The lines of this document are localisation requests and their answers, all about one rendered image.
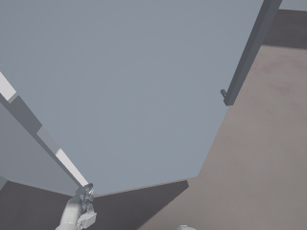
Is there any handle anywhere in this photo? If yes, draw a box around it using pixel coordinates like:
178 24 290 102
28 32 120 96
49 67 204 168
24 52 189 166
221 0 282 106

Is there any fridge door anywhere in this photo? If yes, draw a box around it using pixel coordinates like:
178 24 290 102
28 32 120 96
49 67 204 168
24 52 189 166
0 0 264 196

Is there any robot left hand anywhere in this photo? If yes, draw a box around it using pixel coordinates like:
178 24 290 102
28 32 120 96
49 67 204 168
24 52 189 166
59 183 97 230

